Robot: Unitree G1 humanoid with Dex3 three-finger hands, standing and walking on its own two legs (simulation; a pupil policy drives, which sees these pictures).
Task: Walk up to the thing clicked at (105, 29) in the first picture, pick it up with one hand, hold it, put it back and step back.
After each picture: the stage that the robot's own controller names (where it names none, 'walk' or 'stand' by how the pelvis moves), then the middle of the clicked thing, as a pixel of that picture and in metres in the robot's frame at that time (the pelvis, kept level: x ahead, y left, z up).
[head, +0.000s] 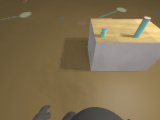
stand; (103, 32) +1.06 -0.12 -0.07
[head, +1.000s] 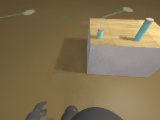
rise first; (100, 33) +0.95 -0.04 -0.04
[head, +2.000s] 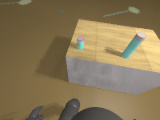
rise first; (80, 42) +0.66 +0.19 -0.04
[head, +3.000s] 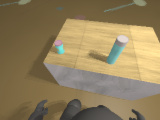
walk; (59, 47) +0.55 +0.32 -0.04
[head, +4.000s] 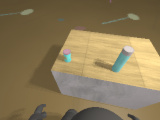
stand; (67, 55) +0.54 +0.24 -0.05
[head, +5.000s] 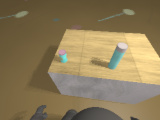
stand; (63, 56) +0.53 +0.27 -0.06
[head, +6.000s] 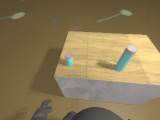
stand; (69, 59) +0.50 +0.21 -0.06
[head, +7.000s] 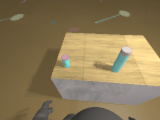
stand; (65, 61) +0.49 +0.24 -0.07
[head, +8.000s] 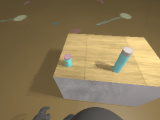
stand; (68, 60) +0.51 +0.23 -0.07
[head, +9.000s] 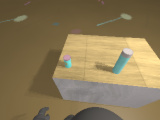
stand; (67, 61) +0.50 +0.23 -0.07
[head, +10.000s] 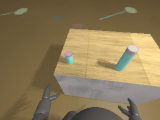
rise first; (69, 57) +0.51 +0.22 -0.07
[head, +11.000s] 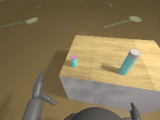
go down; (74, 60) +0.52 +0.21 -0.07
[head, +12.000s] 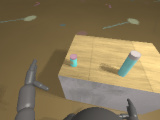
go down; (73, 60) +0.52 +0.19 -0.06
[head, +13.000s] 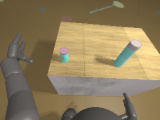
go down; (64, 55) +0.49 +0.19 -0.02
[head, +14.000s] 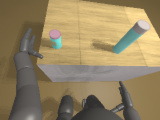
close in; (56, 39) +0.53 +0.20 +0.02
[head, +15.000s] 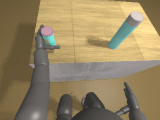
close; (49, 37) +0.54 +0.21 +0.04
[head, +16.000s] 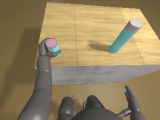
lift; (53, 48) +0.48 +0.20 +0.03
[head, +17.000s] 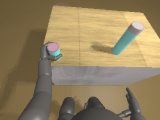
lift; (55, 52) +0.46 +0.21 +0.03
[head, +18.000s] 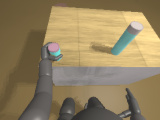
lift; (55, 52) +0.46 +0.20 +0.03
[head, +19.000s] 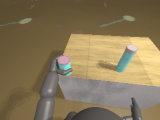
lift; (65, 66) +0.31 +0.17 +0.13
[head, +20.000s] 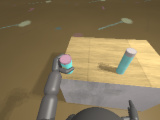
hold; (67, 64) +0.32 +0.16 +0.14
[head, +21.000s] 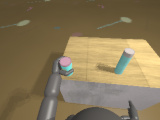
hold; (67, 67) +0.32 +0.16 +0.12
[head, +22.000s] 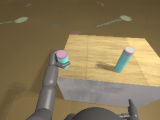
crouch; (63, 59) +0.36 +0.19 +0.13
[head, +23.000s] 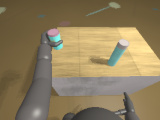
lower; (55, 39) +0.50 +0.20 +0.16
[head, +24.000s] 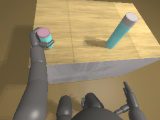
lower; (46, 38) +0.53 +0.21 +0.05
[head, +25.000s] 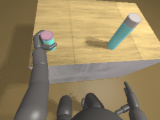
lower; (49, 41) +0.52 +0.20 +0.04
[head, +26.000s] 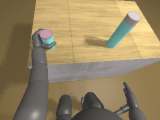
lower; (48, 40) +0.53 +0.20 +0.04
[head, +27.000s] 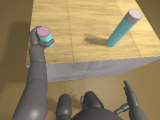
lower; (46, 37) +0.53 +0.21 +0.04
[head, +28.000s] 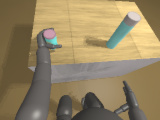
open; (51, 40) +0.53 +0.18 +0.04
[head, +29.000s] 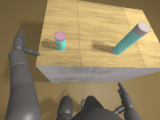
sink last; (60, 41) +0.52 +0.17 +0.02
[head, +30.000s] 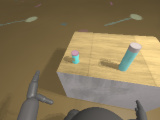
sink last; (75, 57) +0.53 +0.19 -0.02
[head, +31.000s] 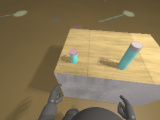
stand; (73, 56) +0.52 +0.17 -0.02
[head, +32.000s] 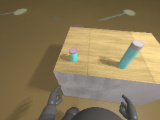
stand; (73, 55) +0.52 +0.18 -0.01
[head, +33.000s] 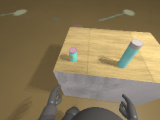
stand; (73, 54) +0.52 +0.18 -0.01
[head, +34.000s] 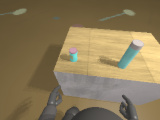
stand; (73, 55) +0.52 +0.18 -0.01
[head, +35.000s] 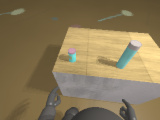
stand; (72, 55) +0.52 +0.17 -0.01
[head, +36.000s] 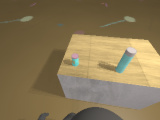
stand; (75, 60) +0.53 +0.17 -0.07
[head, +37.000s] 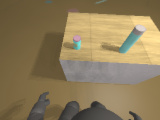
walk; (77, 42) +0.61 +0.14 -0.05
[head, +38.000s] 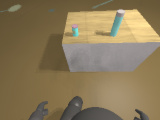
walk; (75, 30) +0.84 +0.25 -0.04
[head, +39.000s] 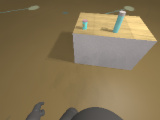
stand; (84, 24) +1.13 +0.18 -0.04
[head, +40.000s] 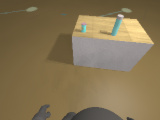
stand; (83, 27) +1.11 +0.17 -0.07
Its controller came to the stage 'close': yes
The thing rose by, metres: 0.21
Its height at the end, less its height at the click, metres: +0.00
